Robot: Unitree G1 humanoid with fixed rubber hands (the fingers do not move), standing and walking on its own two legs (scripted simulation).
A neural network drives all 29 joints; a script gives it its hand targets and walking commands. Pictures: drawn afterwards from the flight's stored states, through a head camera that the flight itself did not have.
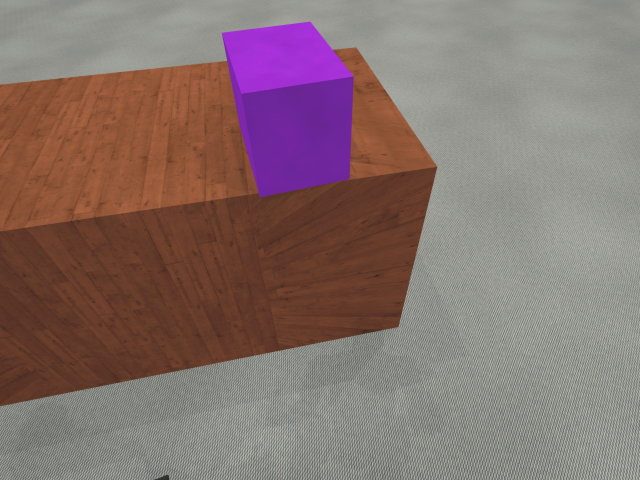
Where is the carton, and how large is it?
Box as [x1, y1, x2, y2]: [222, 22, 353, 196]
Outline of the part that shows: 310,22 222,33 239,123 260,196 347,179 349,177 353,76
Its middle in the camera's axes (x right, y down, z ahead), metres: -0.08 -0.28 +0.84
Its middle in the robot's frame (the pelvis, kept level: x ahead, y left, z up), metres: +0.84 +0.10 +0.05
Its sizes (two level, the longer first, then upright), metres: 0.289 0.198 0.228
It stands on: a pedestal, 0.70 m high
